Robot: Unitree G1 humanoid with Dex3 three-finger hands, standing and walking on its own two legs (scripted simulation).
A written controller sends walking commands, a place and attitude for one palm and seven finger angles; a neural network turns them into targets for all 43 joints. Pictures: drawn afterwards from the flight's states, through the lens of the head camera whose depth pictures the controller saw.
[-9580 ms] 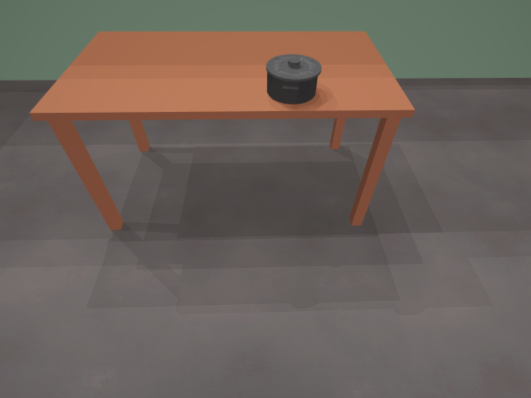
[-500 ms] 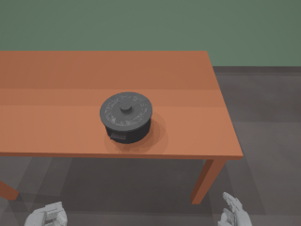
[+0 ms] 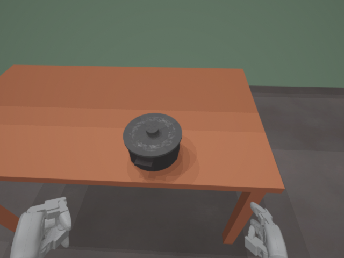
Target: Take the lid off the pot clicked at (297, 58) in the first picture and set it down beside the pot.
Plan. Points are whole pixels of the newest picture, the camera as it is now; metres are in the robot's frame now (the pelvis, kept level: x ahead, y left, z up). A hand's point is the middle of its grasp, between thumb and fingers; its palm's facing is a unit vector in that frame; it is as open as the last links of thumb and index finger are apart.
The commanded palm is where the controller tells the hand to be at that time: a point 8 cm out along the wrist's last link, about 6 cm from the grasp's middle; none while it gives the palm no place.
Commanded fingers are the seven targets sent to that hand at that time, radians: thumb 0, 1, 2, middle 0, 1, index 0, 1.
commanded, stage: raise the hand higher, near the body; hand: left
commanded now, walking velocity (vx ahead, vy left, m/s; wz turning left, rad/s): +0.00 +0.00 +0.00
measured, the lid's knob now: (152, 129) +0.48 +0.13 +0.01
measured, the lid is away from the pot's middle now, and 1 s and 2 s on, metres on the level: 0.00 0.00 0.00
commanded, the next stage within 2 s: reach forward and open the fingers in 0.14 s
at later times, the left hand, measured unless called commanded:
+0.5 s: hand (48, 213) +0.17 +0.27 +0.08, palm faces -0.07 -0.12 -0.99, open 2.9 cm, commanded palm +0.15 +0.26 +0.13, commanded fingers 0.00 0.48 1.10 -1.14 -1.00 -1.14 -1.00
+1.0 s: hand (65, 197) +0.20 +0.25 +0.08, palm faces -0.21 -0.08 -0.98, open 7.2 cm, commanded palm +0.20 +0.25 +0.14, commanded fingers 0.00 -0.22 1.32 -0.84 -0.12 -0.84 -0.12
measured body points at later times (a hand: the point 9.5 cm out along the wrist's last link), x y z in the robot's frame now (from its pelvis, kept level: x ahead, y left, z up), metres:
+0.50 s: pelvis -0.01 +0.00 +0.00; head -0.01 -0.05 +0.45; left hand +0.17 +0.27 +0.13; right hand +0.20 -0.23 -0.10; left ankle -0.05 +0.12 -0.73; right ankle -0.01 -0.14 -0.73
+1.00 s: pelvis -0.03 -0.01 +0.01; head -0.03 -0.05 +0.46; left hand +0.21 +0.25 +0.14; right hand +0.17 -0.23 -0.09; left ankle -0.05 +0.12 -0.73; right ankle -0.01 -0.14 -0.73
